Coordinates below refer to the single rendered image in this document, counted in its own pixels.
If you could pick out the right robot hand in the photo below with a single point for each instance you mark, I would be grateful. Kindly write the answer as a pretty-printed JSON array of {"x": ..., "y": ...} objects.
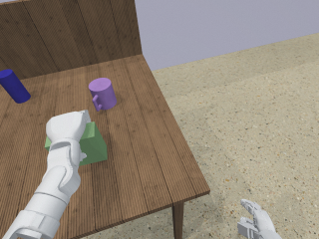
[{"x": 261, "y": 220}]

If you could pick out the sponge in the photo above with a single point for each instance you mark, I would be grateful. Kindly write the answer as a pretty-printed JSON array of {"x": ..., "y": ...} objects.
[{"x": 91, "y": 143}]

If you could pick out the robot left forearm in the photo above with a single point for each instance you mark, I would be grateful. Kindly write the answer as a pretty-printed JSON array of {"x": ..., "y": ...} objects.
[{"x": 40, "y": 218}]

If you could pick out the robot right forearm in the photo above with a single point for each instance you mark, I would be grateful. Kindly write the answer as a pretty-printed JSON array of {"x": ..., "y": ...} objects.
[{"x": 268, "y": 234}]

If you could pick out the table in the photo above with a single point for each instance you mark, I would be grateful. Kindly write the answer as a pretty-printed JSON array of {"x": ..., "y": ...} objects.
[{"x": 56, "y": 48}]

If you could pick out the left robot hand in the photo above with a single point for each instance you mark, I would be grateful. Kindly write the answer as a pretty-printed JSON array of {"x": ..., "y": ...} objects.
[{"x": 70, "y": 125}]

